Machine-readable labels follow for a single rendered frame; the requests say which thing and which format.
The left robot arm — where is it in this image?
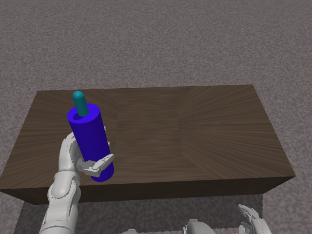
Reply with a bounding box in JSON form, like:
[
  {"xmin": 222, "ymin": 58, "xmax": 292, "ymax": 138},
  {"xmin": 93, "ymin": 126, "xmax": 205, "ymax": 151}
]
[{"xmin": 39, "ymin": 170, "xmax": 81, "ymax": 234}]

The right robot hand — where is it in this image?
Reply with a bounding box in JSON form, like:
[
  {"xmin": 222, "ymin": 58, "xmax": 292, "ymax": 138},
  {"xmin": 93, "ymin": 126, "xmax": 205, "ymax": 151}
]
[{"xmin": 236, "ymin": 204, "xmax": 272, "ymax": 234}]

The left robot hand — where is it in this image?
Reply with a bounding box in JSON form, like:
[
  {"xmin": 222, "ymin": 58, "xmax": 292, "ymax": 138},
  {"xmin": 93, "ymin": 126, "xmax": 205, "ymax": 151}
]
[{"xmin": 58, "ymin": 126, "xmax": 115, "ymax": 177}]

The bottle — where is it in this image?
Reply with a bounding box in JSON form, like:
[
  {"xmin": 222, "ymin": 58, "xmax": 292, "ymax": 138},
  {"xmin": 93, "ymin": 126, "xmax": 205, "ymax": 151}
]
[{"xmin": 67, "ymin": 91, "xmax": 114, "ymax": 182}]

